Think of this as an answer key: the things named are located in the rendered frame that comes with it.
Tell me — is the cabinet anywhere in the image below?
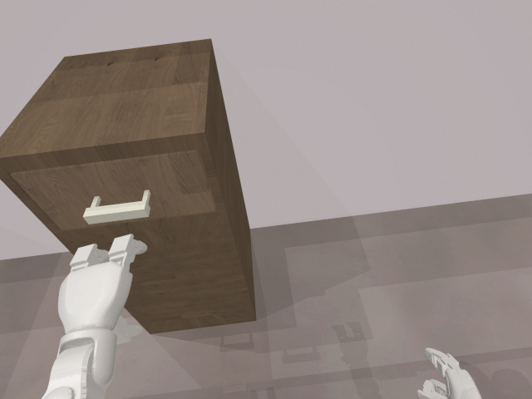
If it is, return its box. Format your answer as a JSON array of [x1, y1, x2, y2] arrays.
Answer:
[[0, 38, 256, 334]]

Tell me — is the handle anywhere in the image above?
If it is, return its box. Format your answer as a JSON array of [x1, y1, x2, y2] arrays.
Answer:
[[83, 190, 150, 224]]

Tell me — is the drawer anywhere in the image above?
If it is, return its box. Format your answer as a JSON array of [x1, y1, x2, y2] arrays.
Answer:
[[11, 150, 216, 230]]

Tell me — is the left robot forearm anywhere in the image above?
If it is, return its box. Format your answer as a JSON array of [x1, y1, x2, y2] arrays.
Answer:
[[42, 328, 117, 399]]

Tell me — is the right robot hand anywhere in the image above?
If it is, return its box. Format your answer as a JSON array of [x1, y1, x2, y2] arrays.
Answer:
[[417, 347, 482, 399]]

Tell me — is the left robot hand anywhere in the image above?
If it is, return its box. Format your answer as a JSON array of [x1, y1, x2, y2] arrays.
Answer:
[[58, 234, 147, 345]]

